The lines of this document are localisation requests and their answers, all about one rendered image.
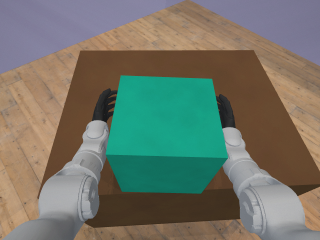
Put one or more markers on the robot right hand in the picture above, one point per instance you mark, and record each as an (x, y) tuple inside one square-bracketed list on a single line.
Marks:
[(226, 113)]

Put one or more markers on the robot left hand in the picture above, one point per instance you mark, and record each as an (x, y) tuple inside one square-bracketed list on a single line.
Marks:
[(101, 109)]

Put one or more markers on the carton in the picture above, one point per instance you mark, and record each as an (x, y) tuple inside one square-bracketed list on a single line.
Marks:
[(166, 135)]

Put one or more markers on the right robot forearm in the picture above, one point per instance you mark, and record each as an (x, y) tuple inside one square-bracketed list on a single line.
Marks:
[(240, 168)]

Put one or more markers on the pedestal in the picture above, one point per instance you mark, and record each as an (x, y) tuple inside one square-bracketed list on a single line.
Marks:
[(271, 138)]

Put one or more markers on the robot right upper arm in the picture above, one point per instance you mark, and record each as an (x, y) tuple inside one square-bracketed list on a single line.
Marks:
[(274, 212)]

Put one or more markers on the robot left upper arm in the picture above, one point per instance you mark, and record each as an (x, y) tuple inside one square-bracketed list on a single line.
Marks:
[(66, 202)]

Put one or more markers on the left robot forearm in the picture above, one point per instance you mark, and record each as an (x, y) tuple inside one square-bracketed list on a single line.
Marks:
[(91, 156)]

